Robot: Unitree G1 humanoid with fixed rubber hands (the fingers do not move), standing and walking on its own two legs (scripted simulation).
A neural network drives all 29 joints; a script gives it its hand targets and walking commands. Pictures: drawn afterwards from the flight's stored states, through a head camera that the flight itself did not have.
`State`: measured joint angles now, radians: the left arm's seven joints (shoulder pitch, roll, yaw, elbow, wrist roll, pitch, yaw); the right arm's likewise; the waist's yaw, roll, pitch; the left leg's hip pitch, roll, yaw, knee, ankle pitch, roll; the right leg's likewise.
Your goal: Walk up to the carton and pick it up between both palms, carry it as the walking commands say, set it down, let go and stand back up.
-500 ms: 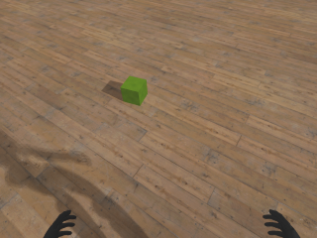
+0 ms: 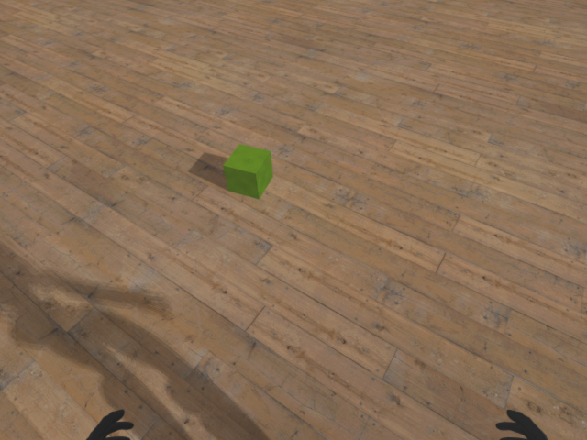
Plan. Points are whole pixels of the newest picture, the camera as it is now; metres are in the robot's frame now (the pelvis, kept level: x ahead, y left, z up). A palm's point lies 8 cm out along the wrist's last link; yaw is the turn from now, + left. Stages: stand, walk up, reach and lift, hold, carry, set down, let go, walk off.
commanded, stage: walk up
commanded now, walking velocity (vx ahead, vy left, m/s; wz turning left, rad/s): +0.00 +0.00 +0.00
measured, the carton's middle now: (249, 171) +1.39 +0.27 -0.70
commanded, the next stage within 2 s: none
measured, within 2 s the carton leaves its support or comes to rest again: neither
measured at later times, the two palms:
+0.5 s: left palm out of the picture +0.08 +0.42 -0.10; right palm (507, 376) +0.22 -0.28 -0.07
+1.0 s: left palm (53, 326) +0.29 +0.42 -0.07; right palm (439, 281) +0.40 -0.24 -0.10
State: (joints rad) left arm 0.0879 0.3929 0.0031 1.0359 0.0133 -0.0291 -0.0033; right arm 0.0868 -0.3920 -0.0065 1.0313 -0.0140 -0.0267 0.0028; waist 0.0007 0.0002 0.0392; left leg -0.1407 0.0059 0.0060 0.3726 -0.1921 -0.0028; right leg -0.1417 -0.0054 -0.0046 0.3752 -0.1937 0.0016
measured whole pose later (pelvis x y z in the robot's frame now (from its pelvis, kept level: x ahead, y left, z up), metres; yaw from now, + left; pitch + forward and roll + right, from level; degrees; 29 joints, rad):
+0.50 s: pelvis +0.06 +0.06 -0.02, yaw +7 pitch -2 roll +0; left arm 0.27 0.53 0.10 0.86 0.03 -0.06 -0.05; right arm 0.21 -0.51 -0.13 0.83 -0.03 -0.06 0.09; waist 0.02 -0.03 0.03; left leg -0.36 0.03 0.05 0.63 -0.23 0.02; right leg -0.21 -0.09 -0.04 0.81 -0.49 -0.05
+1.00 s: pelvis +0.26 +0.07 -0.02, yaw +11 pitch -2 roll -1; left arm 0.29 0.47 0.08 0.71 0.01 -0.10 -0.05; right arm 0.33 -0.48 -0.05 0.76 0.00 -0.07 0.06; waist 0.01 0.05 0.04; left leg -0.46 0.04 -0.03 1.01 -0.38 0.01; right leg -0.28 -0.04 -0.13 0.56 -0.25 -0.03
